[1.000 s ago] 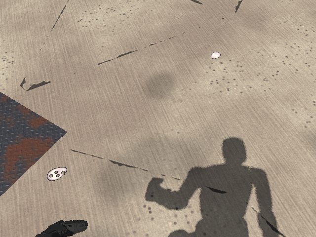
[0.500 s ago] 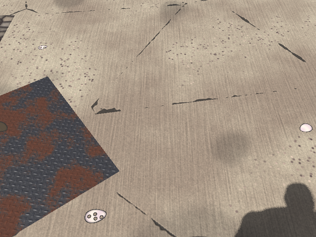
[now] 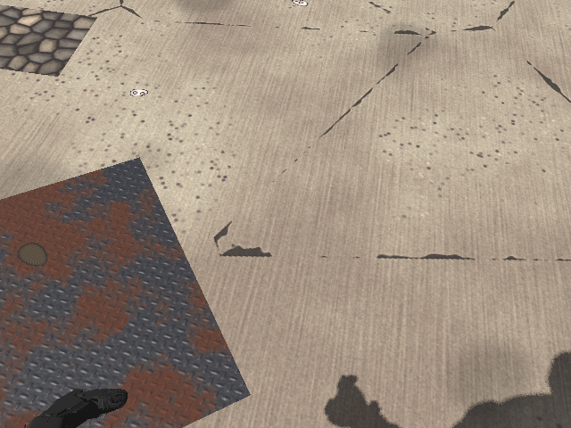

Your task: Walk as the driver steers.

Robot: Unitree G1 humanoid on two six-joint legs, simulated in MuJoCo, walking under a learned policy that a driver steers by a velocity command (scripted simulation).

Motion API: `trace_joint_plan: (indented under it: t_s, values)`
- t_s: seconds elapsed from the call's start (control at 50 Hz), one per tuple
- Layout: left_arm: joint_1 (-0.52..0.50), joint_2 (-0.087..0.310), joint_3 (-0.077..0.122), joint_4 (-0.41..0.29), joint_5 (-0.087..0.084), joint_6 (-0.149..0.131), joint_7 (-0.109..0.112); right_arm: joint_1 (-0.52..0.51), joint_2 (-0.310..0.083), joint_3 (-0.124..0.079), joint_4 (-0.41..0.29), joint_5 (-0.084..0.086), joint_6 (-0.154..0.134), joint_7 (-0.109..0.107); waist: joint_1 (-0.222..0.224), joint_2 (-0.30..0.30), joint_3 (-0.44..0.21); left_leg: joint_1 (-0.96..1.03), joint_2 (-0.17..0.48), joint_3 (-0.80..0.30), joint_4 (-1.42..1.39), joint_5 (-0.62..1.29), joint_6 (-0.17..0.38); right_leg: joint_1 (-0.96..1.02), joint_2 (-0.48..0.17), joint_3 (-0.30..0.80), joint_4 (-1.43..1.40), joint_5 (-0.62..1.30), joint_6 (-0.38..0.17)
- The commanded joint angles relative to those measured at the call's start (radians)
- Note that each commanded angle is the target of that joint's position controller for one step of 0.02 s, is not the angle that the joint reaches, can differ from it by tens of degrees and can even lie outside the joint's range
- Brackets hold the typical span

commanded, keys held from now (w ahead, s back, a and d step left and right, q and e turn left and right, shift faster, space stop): w+q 0.08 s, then w+e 0.92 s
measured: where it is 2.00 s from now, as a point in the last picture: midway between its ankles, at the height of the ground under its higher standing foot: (373, 224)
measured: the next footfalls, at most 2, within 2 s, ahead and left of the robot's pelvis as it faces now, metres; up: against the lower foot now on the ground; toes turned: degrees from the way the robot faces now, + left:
right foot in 0.10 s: +0.25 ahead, -0.14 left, +0.00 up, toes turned +7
left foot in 0.56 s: +0.45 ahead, +0.11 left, +0.00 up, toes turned -6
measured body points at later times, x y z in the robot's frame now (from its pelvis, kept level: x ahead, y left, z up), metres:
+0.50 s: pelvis +0.27 -0.02 +0.00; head +0.30 -0.03 +0.45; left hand +0.25 +0.26 -0.13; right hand +0.52 -0.24 -0.07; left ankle +0.40 +0.12 -0.72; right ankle +0.21 -0.14 -0.74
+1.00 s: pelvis +0.51 -0.05 -0.02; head +0.55 -0.06 +0.43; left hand +0.81 +0.10 -0.09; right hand +0.43 -0.34 -0.14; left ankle +0.41 +0.12 -0.74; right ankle +0.62 -0.21 -0.72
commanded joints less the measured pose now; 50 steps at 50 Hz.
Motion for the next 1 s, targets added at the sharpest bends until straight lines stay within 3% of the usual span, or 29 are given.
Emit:
trace_joint_plan:
  t_s: [0.02, 0.06, 0.08, 0.1, 0.12, 0.14, 0.16, 0.18, 0.2, 0.22, 0.24, 0.28, 0.36, 0.46, 0.5, 0.54, 0.56, 0.58, 0.6, 0.62, 0.66, 0.68, 0.76, 0.86, 0.96, 1.0]
  values:
    - [-0.086, 0.099, 0.022, -0.092, -0.009, -0.025, -0.012, 0.035, -0.15, -0.037, -0.047, 0.005, -0.003, -0.009, 0.006, 0.148, -0.028, -0.04, 0.234, -0.205, -0.03, 0.188, 0.13, 0.134, 0.055, -0.025, -0.078, 0.007, -0.017]
    - [-0.045, 0.124, 0.032, -0.089, -0.011, -0.037, -0.018, 0.024, -0.154, -0.039, -0.056, 0.0, 0.005, -0.016, 0.037, 0.176, -0.035, 0.0, 0.253, -0.26, 0.033, 0.209, 0.116, 0.184, 0.059, -0.025, -0.097, -0.085, -0.042]
    - [0.026, 0.136, 0.041, -0.072, -0.008, -0.043, -0.017, 0.007, -0.144, -0.035, -0.066, -0.001, 0.008, -0.017, 0.078, 0.185, -0.059, -0.005, 0.231, -0.262, 0.09, 0.255, 0.098, 0.278, 0.068, -0.043, -0.132, -0.095, -0.063]
    - [0.145, 0.168, 0.054, -0.043, 0.007, -0.049, -0.015, -0.002, -0.103, -0.019, -0.074, -0.009, 0.005, -0.014, 0.132, 0.168, -0.141, -0.027, 0.184, -0.205, 0.228, 0.324, 0.067, 0.445, 0.026, -0.03, -0.122, -0.078, -0.102]
    - [0.309, 0.218, 0.063, -0.023, 0.022, -0.048, -0.011, 0.025, -0.052, 0.003, -0.088, -0.03, 0.002, -0.012, 0.18, 0.054, -0.291, -0.151, 0.118, -0.111, 0.513, 0.16, 0.027, 0.702, -0.14, 0.148, -0.096, -0.11, -0.168]
    - [0.408, 0.285, 0.085, 0.043, 0.024, -0.034, -0.024, 0.212, -0.002, 0.015, -0.085, 0.011, -0.011, -0.009, 0.097, -0.342, -0.372, -0.513, -0.013, -0.028, 0.827, -0.297, -0.04, 0.982, -0.323, 0.658, -0.226, -0.35, -0.344]
    - [0.389, 0.181, 0.06, 0.027, -0.009, -0.032, -0.031, 0.19, -0.1, 0.005, -0.058, 0.02, -0.014, -0.011, 0.13, -0.214, -0.292, -0.641, 0.044, -0.086, 0.948, -0.304, -0.041, 0.962, -0.311, 0.737, -0.28, -0.573, -0.331]
    - [0.325, 0.124, 0.043, 0.012, -0.016, -0.024, -0.029, 0.055, -0.146, -0.004, -0.082, 0.012, -0.017, -0.007, 0.151, -0.102, -0.159, -0.683, 0.082, -0.06, 0.97, -0.212, -0.038, 0.842, -0.269, 0.58, -0.286, -0.547, -0.294]
    - [0.266, 0.12, 0.035, -0.004, -0.005, -0.014, -0.029, -0.03, -0.14, -0.001, -0.105, -0.009, -0.021, -0.008, 0.133, -0.01, -0.098, -0.654, 0.126, -0.003, 0.937, -0.137, -0.036, 0.714, -0.226, 0.47, -0.296, -0.426, -0.278]
    - [0.236, 0.11, 0.03, -0.007, 0.002, -0.007, -0.03, -0.087, -0.129, -0.003, -0.125, -0.03, -0.03, -0.009, 0.119, 0.022, -0.044, -0.632, 0.153, 0.014, 0.864, -0.089, -0.033, 0.609, -0.189, 0.397, -0.314, -0.294, -0.28]
    - [0.228, 0.107, 0.025, -0.009, 0.01, -0.007, -0.028, -0.08, -0.115, -0.004, -0.134, -0.03, -0.035, -0.007, 0.09, -0.023, -0.05, -0.576, 0.175, 0.015, 0.813, -0.064, -0.035, 0.554, -0.168, 0.358, -0.321, -0.185, -0.285]
    - [0.248, 0.095, 0.021, -0.001, -0.003, -0.006, -0.024, -0.069, -0.083, 0.003, -0.141, -0.029, -0.038, -0.004, 0.073, -0.057, -0.069, -0.529, 0.182, 0.041, 0.699, -0.081, -0.05, 0.525, -0.13, 0.292, -0.335, -0.071, -0.294]
    - [0.286, 0.167, 0.043, 0.007, -0.022, 0.009, -0.001, -0.193, -0.035, 0.03, -0.179, -0.029, -0.043, 0.002, 0.096, -0.046, -0.055, -0.427, 0.153, 0.088, 0.389, 0.062, -0.087, 0.426, -0.099, 0.197, -0.368, -0.046, -0.286]
    - [0.369, 0.166, 0.045, 0.02, -0.032, 0.034, 0.005, -0.307, -0.067, 0.024, -0.21, -0.008, -0.054, 0.016, 0.133, -0.064, -0.035, -0.303, 0.1, 0.082, 0.184, 0.229, -0.099, 0.411, -0.093, 0.213, -0.326, -0.124, -0.248]
    - [0.373, 0.17, 0.046, 0.017, -0.032, 0.043, 0.009, -0.298, -0.09, 0.013, -0.214, -0.004, -0.063, 0.018, 0.109, -0.071, -0.038, -0.221, 0.095, 0.078, 0.114, 0.22, -0.085, 0.414, -0.098, 0.253, -0.28, -0.188, -0.223]
    - [0.359, 0.135, 0.036, 0.003, -0.026, 0.046, 0.012, -0.19, -0.123, -0.008, -0.187, -0.011, -0.067, 0.01, 0.043, -0.069, -0.075, -0.027, 0.12, 0.077, 0.064, 0.194, -0.05, 0.355, -0.044, 0.247, -0.167, -0.208, -0.176]
    - [0.327, 0.08, 0.018, -0.021, -0.016, 0.04, 0.011, -0.053, -0.174, -0.025, -0.172, -0.027, -0.068, -0.001, -0.027, -0.005, -0.163, 0.168, 0.253, -0.042, 0.065, 0.142, 0.005, 0.251, 0.015, 0.183, 0.052, -0.252, -0.134]
    - [0.402, 0.004, -0.005, -0.053, -0.014, 0.024, 0.012, 0.056, -0.264, -0.046, -0.159, -0.043, -0.053, -0.008, -0.022, 0.253, -0.278, 0.435, 0.483, -0.351, 0.026, 0.087, 0.122, -0.008, 0.124, 0.041, 0.37, -0.544, -0.078]
    - [0.429, 0.069, 0.005, -0.067, -0.04, 0.018, 0.013, 0.095, -0.244, -0.046, -0.127, -0.033, -0.043, 0.001, -0.014, 0.356, -0.279, 0.434, 0.562, -0.606, -0.051, -0.153, 0.2, -0.188, 0.085, 0.024, 0.571, -0.648, -0.068]
    - [0.376, 0.137, 0.024, -0.058, -0.044, 0.024, 0.015, 0.055, -0.167, -0.026, -0.136, -0.024, -0.045, 0.003, -0.023, 0.228, -0.162, 0.341, 0.511, -0.507, -0.073, -0.22, 0.171, -0.231, 0.035, 0.05, 0.659, -0.563, -0.066]
    - [0.311, 0.127, 0.03, -0.065, -0.028, 0.041, 0.01, -0.05, -0.096, 0.0, -0.138, -0.028, -0.043, 0.009, 0.018, 0.153, -0.049, 0.156, 0.414, -0.269, -0.117, -0.059, 0.119, -0.192, -0.011, 0.025, 0.647, -0.424, -0.056]
    - [0.299, 0.114, 0.032, -0.074, -0.025, 0.05, 0.006, -0.086, -0.082, 0.004, -0.133, -0.033, -0.044, 0.011, 0.042, 0.166, -0.015, 0.085, 0.389, -0.194, -0.145, 0.021, 0.11, -0.16, -0.035, 0.028, 0.615, -0.383, -0.051]
    - [0.254, 0.065, 0.022, -0.112, -0.021, 0.071, -0.007, -0.099, -0.112, -0.012, -0.105, -0.034, -0.059, 0.009, 0.067, 0.131, -0.002, 0.008, 0.371, -0.003, -0.207, 0.246, 0.121, -0.12, -0.055, 0.01, 0.527, -0.262, -0.024]
    - [0.117, 0.042, 0.005, -0.158, -0.018, 0.066, -0.033, -0.071, -0.164, -0.027, -0.066, -0.026, -0.05, -0.002, 0.028, 0.102, 0.017, 0.029, 0.354, 0.169, -0.208, 0.319, 0.091, -0.063, -0.042, -0.042, 0.246, -0.038, -0.035]
    - [-0.001, 0.064, 0.008, -0.221, -0.023, 0.069, -0.058, -0.015, -0.214, -0.043, -0.028, -0.001, -0.028, -0.003, 0.002, 0.103, 0.054, 0.142, 0.395, 0.241, -0.16, 0.378, 0.053, -0.033, -0.013, -0.108, 0.096, -0.112, -0.091]
    - [0.029, 0.094, 0.024, -0.232, -0.018, 0.073, -0.061, -0.015, -0.244, -0.051, -0.025, 0.005, -0.014, -0.006, 0.038, 0.13, 0.013, 0.181, 0.395, 0.283, -0.039, 0.686, 0.032, 0.07, 0.045, -0.165, 0.073, -0.219, -0.132]
Keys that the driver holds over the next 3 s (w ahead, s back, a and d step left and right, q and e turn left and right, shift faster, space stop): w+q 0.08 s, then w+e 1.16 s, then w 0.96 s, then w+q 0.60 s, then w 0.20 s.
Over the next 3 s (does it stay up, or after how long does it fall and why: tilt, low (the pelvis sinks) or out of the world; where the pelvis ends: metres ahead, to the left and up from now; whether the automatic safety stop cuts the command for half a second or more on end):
stays up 1.51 -0.56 0.00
